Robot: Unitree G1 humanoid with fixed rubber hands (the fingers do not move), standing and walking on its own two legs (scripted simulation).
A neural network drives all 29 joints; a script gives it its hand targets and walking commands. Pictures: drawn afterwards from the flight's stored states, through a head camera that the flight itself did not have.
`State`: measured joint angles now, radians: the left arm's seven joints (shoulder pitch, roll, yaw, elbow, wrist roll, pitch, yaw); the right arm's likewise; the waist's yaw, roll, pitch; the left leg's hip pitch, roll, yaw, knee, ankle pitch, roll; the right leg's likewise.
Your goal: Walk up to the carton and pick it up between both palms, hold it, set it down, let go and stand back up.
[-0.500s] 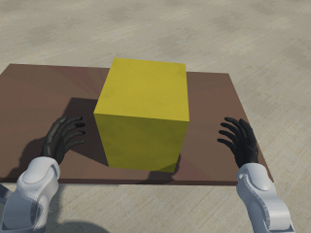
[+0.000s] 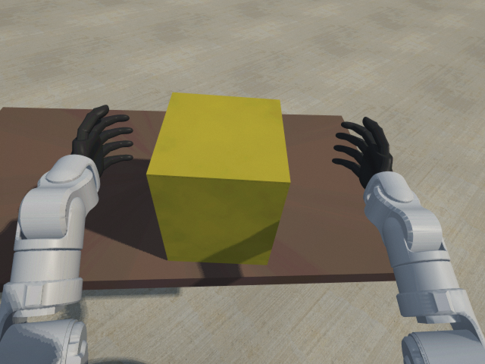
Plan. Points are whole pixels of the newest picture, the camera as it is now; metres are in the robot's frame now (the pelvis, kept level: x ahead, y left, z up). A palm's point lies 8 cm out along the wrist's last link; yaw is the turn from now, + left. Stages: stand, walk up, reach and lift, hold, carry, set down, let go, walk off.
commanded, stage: reach and lift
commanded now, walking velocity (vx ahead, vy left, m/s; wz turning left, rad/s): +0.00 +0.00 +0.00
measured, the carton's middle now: (222, 182) +0.44 +0.04 +0.05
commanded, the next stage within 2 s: none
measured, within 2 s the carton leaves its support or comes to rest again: neither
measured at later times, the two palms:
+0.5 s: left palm (97, 103) +0.44 +0.22 +0.22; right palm (358, 113) +0.45 -0.18 +0.21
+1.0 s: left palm (117, 146) +0.44 +0.22 +0.13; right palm (337, 149) +0.45 -0.17 +0.14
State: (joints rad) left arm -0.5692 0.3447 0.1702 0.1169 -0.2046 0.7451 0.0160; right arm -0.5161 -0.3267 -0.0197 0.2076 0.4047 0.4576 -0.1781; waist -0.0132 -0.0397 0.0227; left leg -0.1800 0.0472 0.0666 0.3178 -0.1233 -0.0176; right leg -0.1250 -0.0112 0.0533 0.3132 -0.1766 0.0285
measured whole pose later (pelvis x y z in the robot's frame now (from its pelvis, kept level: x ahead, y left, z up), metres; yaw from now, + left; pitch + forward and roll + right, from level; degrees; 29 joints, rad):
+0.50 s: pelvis +0.01 -0.01 +0.00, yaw +2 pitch +4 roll -1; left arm -0.95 0.43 0.11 0.54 -0.22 0.66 0.02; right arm -0.95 -0.34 0.04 0.65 0.46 0.42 -0.17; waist -0.04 -0.03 -0.03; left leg -0.28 0.06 0.02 0.34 -0.13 -0.03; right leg -0.19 0.01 0.02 0.29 -0.17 0.02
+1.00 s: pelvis +0.01 -0.01 +0.00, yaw +2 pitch +6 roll -1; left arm -0.92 0.35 0.06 0.85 -0.18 0.35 0.03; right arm -0.90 -0.24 0.01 0.88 0.35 0.24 -0.17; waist -0.04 -0.04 -0.04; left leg -0.35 0.06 0.00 0.37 -0.13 -0.03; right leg -0.24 0.01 0.00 0.30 -0.16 0.01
